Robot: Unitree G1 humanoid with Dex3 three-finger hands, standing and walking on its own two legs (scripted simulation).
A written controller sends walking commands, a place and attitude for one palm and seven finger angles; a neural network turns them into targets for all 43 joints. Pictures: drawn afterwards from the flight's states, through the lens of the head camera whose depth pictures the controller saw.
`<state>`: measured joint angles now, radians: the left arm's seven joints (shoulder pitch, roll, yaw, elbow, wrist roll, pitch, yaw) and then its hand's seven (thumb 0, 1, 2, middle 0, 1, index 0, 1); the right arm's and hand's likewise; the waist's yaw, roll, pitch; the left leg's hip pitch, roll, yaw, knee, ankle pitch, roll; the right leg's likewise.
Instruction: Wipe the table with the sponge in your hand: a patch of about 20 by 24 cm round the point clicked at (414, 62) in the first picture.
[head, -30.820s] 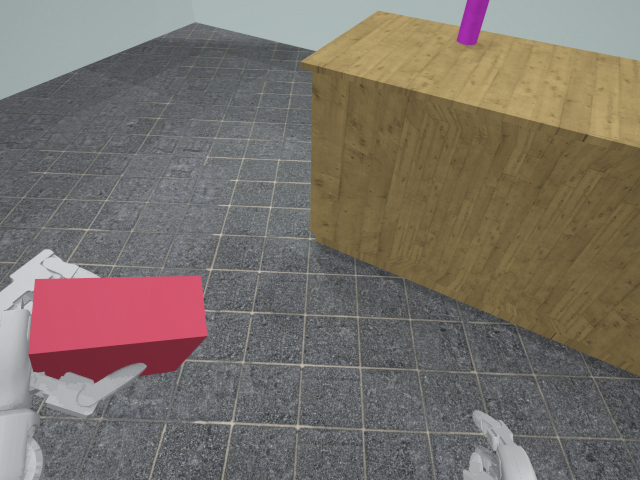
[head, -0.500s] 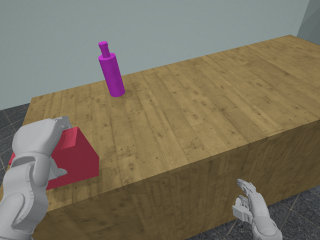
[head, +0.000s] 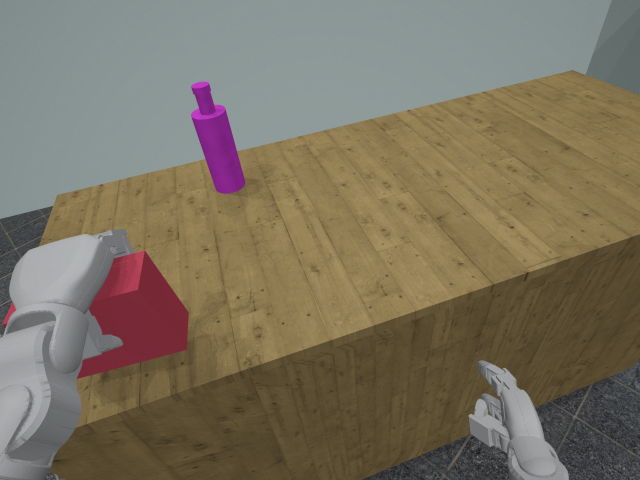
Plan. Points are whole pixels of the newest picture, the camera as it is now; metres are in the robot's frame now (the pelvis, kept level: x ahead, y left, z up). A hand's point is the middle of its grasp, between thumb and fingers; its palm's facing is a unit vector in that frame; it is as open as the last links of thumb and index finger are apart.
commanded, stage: lower the sponge onto the table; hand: left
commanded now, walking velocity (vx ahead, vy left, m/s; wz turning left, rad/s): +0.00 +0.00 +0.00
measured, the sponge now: (118, 327) +0.23 +0.30 +0.11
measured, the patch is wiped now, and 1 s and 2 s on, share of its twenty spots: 0.00 0.00 0.15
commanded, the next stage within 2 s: wipe forward along the first lane in 0.94 s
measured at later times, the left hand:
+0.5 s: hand (92, 305) +0.22 +0.31 +0.15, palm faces +0.13 -0.06 -0.99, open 10.1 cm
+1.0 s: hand (100, 314) +0.22 +0.31 +0.14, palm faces +0.11 -0.08 -0.99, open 10.1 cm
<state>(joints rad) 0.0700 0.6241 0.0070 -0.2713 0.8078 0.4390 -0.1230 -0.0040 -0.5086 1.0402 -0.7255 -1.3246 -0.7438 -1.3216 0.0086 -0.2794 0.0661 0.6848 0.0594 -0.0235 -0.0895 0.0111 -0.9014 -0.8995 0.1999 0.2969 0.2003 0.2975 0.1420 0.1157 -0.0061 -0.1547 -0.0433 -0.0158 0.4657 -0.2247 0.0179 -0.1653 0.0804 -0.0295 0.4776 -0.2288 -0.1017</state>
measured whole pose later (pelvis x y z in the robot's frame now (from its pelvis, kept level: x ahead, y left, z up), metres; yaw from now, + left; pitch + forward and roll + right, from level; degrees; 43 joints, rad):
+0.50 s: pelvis +0.00 +0.01 +0.00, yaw +0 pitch -5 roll +1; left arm 0.10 0.59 0.00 -0.26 0.82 0.44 -0.08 0.00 -0.51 1.04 -0.73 -1.32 -0.74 -1.32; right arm 0.01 -0.26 0.07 0.69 0.06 -0.02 -0.08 0.01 -0.90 -0.90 0.20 0.30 0.20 0.30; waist 0.14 0.11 -0.01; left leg -0.15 -0.05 -0.01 0.46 -0.22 0.03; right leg -0.16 0.07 -0.02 0.47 -0.22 -0.09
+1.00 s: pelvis +0.00 +0.01 +0.00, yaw +0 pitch -4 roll +1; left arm 0.12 0.54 -0.03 -0.24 0.86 0.47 -0.07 -0.01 -0.51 1.04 -0.72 -1.33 -0.74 -1.32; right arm 0.01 -0.25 0.08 0.68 0.06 0.00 -0.06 0.01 -0.90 -0.90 0.20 0.30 0.20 0.30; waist 0.14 0.11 -0.02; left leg -0.15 -0.05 -0.01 0.44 -0.21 0.04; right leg -0.15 0.07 -0.02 0.44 -0.22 -0.08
